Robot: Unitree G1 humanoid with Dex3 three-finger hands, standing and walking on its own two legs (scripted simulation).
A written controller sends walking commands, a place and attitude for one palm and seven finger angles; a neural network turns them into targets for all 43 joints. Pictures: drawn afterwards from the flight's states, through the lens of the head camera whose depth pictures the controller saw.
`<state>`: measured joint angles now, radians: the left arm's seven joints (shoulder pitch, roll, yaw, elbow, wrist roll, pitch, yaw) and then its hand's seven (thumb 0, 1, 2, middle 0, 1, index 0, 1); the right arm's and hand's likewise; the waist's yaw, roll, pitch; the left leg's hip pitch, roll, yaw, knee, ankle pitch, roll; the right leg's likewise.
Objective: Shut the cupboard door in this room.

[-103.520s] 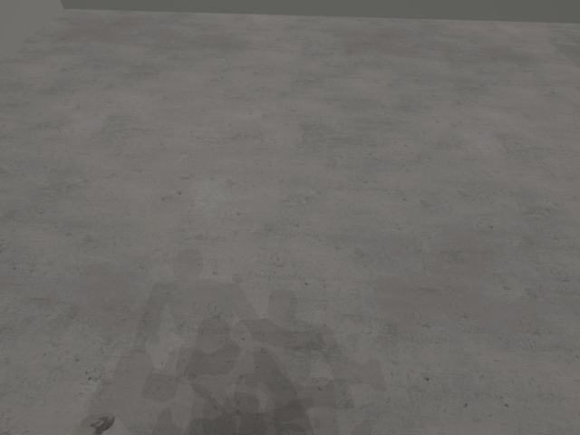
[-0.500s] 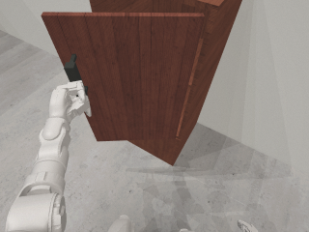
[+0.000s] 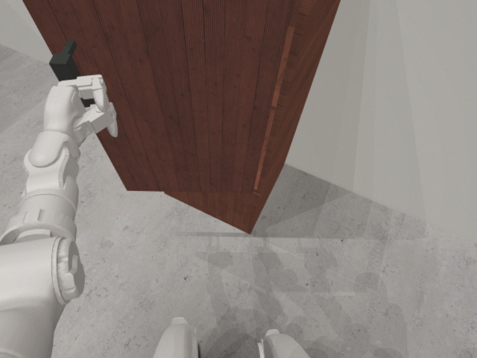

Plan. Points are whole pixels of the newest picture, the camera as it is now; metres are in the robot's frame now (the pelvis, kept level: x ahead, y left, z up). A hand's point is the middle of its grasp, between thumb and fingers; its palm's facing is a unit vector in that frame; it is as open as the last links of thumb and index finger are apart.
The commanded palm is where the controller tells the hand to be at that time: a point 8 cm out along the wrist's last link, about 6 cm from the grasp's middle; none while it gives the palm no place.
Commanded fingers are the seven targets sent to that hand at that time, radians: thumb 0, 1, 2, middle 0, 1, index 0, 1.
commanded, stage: push the door shut along its arc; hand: left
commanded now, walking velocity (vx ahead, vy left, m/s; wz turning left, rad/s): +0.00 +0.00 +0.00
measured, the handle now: (82, 85) +0.56 +0.24 +0.10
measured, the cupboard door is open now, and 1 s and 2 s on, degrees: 26 15 7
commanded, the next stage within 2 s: pull the fist back off the door in 1.08 s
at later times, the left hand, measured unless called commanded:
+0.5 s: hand (128, 87) +0.54 +0.16 +0.12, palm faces -0.19 -0.98 -0.01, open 3.1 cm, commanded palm +0.55 +0.20 +0.11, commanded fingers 0.00 0.90 0.90 -1.30 -1.50 -1.30 -1.50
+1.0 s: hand (142, 69) +0.58 +0.14 +0.12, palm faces -0.29 -0.96 -0.02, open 3.2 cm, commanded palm +0.61 +0.15 +0.11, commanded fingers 0.00 0.90 0.90 -1.30 -1.50 -1.30 -1.50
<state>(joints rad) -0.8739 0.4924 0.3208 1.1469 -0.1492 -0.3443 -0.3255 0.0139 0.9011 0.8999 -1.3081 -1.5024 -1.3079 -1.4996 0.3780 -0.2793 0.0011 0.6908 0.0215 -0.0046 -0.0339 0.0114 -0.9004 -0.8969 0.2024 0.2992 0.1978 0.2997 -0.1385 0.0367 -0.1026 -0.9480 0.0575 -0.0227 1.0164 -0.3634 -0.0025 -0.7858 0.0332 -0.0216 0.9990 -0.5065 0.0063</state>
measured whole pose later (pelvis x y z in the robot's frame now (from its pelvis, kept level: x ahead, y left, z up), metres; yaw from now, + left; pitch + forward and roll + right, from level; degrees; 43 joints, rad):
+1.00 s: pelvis +0.00 +0.02 -0.03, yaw -2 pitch +26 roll -6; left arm -1.38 0.71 0.28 1.38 -0.01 -0.20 -0.44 0.02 0.92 0.94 -1.30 -1.50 -1.30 -1.50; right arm 0.43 -0.27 0.05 0.69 -0.02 -0.05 -0.02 0.01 -0.90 -0.90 0.20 0.30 0.20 0.30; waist -0.28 0.07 -0.09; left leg -1.23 0.07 -0.05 1.17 -0.40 0.02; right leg -1.04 0.06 -0.04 1.11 -0.53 0.03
